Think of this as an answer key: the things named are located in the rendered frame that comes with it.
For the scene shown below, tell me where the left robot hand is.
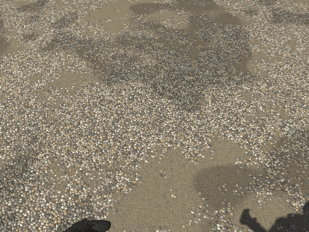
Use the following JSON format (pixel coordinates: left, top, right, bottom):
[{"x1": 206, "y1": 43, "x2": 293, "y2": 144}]
[{"x1": 62, "y1": 218, "x2": 111, "y2": 232}]

